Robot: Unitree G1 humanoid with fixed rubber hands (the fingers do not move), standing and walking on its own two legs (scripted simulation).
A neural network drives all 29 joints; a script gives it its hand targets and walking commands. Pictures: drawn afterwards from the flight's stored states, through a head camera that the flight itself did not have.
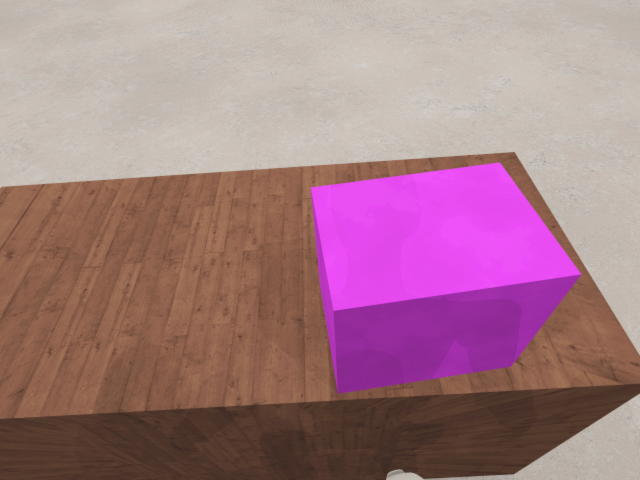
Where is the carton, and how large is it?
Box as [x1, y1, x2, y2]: [311, 163, 580, 393]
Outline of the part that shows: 500,163 492,163 311,187 320,288 338,393 510,366 580,275 578,270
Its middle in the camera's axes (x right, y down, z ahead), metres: +0.14 +0.05 +0.55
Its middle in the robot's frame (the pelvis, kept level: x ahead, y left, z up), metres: +0.39 -0.12 +0.01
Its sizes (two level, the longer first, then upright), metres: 0.263 0.194 0.232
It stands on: a pedestal, 0.63 m high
